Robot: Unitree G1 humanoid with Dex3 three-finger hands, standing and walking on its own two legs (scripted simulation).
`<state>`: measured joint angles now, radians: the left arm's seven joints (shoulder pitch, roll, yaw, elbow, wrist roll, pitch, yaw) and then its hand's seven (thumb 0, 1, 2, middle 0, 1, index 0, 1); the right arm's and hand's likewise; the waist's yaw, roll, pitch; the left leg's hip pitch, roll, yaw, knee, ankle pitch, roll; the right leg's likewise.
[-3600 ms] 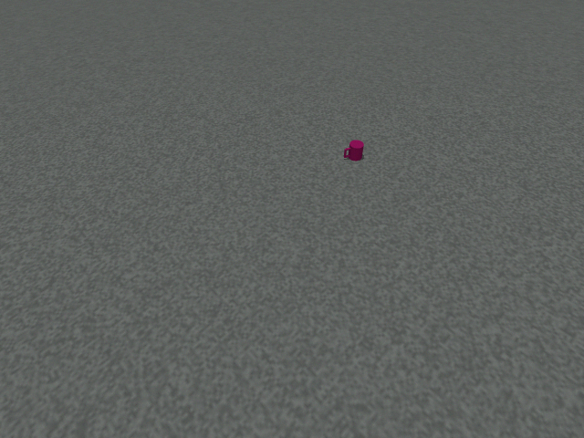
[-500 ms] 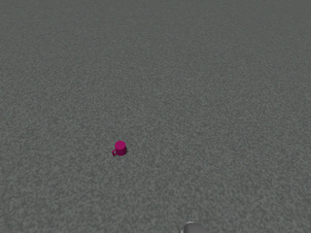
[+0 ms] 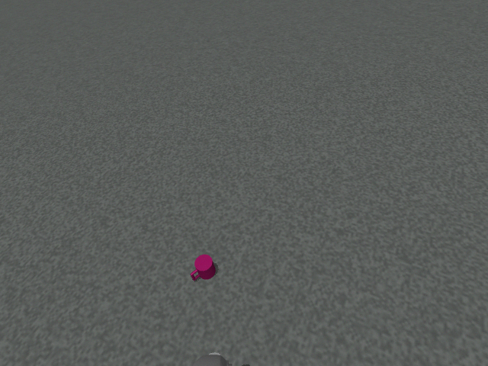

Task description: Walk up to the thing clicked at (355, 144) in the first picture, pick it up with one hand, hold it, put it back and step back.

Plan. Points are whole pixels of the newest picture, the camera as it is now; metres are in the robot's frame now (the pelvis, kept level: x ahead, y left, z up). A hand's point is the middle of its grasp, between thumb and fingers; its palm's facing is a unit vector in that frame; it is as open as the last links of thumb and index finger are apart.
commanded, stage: walk up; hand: left
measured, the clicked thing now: (202, 269) +0.65 +0.28 -0.73
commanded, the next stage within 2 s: none
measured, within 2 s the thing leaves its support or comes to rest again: neither
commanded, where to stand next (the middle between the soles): +0.30 +0.04 m, yaw +1 degrees
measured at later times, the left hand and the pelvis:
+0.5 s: hand (104, 344) +0.21 +0.33 -0.15, palm faces -0.05 -0.94 -0.33, open 7.4 cm; pelvis +0.15 +0.06 +0.00, yaw +0 degrees
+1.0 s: hand (120, 300) +0.30 +0.32 -0.16, palm faces +0.01 -0.93 -0.37, open 7.4 cm; pelvis +0.23 +0.05 -0.02, yaw +1 degrees
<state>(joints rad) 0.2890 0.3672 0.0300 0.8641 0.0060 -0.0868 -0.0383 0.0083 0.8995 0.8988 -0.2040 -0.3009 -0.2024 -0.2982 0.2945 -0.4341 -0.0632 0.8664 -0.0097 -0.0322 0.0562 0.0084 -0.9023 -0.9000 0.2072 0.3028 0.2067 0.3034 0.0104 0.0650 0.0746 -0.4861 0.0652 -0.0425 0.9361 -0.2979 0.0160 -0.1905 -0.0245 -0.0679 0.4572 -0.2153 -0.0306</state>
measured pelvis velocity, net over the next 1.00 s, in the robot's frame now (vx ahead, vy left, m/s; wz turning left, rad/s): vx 0.23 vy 0.05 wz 0.03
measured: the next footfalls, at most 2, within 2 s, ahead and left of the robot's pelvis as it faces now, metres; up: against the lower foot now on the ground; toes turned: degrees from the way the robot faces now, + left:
left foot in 0.18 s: +0.20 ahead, +0.17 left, +0.00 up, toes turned +6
right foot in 0.64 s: +0.31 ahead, -0.08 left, +0.00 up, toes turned +0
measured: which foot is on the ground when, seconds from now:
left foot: up 0.00-0.16, down 0.18-0.66, up 0.68-0.96, down 0.98-1.00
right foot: down 0.00-0.22, up 0.24-0.62, down 0.64-1.00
